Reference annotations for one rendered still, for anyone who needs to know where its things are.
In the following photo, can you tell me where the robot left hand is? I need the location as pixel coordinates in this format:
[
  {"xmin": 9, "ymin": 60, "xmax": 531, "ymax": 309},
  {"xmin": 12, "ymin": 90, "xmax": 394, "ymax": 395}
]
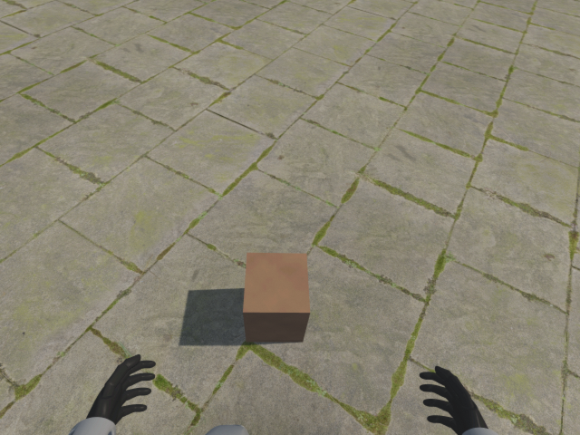
[{"xmin": 86, "ymin": 354, "xmax": 156, "ymax": 425}]

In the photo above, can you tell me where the robot left forearm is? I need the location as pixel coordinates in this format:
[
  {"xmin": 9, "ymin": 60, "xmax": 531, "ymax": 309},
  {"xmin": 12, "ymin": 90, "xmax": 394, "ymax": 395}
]
[{"xmin": 68, "ymin": 417, "xmax": 116, "ymax": 435}]

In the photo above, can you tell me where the carton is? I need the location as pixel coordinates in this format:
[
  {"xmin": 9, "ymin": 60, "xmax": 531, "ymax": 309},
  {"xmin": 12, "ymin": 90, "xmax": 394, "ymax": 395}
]
[{"xmin": 243, "ymin": 253, "xmax": 310, "ymax": 342}]

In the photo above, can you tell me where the robot right hand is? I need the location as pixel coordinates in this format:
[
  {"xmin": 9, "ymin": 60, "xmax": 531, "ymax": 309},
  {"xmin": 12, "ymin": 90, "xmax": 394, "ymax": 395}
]
[{"xmin": 420, "ymin": 366, "xmax": 488, "ymax": 435}]

